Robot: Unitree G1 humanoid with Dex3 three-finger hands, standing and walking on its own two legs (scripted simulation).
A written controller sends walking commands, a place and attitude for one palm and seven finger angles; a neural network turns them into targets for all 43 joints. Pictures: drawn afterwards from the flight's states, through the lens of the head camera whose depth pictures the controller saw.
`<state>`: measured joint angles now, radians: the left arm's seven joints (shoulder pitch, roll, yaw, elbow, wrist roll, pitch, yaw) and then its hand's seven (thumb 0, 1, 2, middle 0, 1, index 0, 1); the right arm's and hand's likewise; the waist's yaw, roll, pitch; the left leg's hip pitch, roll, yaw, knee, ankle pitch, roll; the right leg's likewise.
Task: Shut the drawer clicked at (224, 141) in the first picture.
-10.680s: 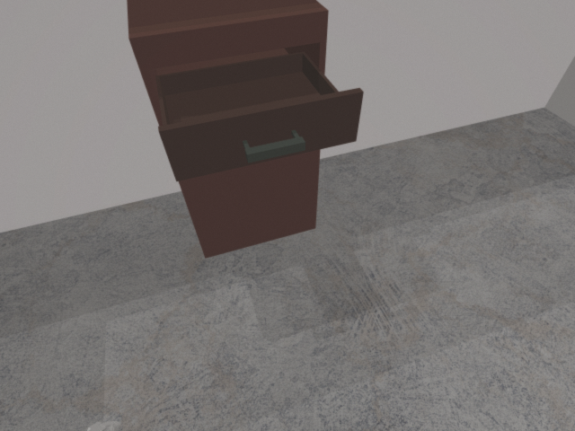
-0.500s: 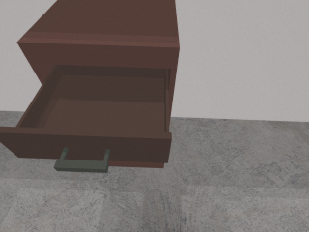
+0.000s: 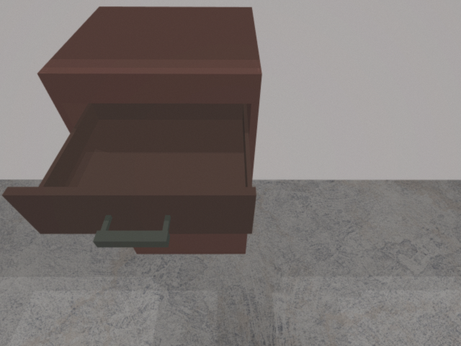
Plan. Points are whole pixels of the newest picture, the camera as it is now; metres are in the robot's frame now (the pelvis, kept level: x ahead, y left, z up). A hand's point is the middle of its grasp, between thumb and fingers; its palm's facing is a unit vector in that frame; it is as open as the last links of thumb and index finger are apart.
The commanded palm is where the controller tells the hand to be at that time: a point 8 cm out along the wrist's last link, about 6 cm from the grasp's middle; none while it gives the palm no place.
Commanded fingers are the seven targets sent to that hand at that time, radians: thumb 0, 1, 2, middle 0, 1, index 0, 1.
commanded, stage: come to a stop and stand still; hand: left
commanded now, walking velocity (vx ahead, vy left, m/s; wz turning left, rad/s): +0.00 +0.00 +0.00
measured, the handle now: (135, 229) +0.32 +0.21 +0.00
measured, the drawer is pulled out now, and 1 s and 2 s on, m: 0.29 0.29 0.29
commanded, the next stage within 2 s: look again from close up in 0.28 s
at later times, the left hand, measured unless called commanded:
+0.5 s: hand out of the picture -0.01 +0.17 -0.16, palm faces +0.00 -0.98 -0.20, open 7.3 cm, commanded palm none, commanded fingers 0.00 0.90 0.90 -0.20 -0.30 -0.20 -0.30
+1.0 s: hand out of the picture +0.01 +0.16 -0.16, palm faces +0.06 -0.98 -0.20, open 7.3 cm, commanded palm +0.09 +0.21 -0.06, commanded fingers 0.00 0.90 0.90 -0.26 -0.37 -0.26 -0.37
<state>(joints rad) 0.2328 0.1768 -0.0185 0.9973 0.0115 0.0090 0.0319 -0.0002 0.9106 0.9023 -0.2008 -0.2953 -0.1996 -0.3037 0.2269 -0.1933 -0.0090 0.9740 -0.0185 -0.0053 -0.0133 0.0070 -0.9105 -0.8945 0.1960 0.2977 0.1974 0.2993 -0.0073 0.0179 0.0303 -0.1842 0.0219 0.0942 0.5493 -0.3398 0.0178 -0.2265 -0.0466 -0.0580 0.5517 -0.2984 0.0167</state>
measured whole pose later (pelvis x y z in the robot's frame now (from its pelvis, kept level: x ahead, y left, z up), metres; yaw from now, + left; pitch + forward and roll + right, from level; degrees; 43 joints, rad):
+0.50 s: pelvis +0.00 +0.00 +0.01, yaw +0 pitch -1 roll +1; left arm 0.29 0.16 -0.03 1.10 0.01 0.00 0.03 0.00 0.91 0.90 -0.20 -0.30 -0.20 -0.30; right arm 0.31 -0.16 0.02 1.13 -0.01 -0.02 -0.01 0.01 -0.91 -0.89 0.20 0.30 0.20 0.30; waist 0.00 0.01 0.06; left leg -0.15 0.01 0.10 0.44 -0.28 0.01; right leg -0.21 -0.05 -0.06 0.48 -0.26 0.01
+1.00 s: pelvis +0.01 -0.01 +0.01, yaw +0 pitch -1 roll +0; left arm 0.33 0.15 -0.01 0.96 -0.02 0.05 0.05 0.01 0.93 0.90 -0.20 -0.30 -0.20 -0.30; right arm 0.29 -0.15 0.02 1.10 0.00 -0.03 -0.03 0.01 -0.92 -0.89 0.20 0.30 0.20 0.30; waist 0.00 0.01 0.05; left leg -0.15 0.03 0.09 0.44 -0.28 0.00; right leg -0.19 -0.03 -0.07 0.46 -0.25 0.00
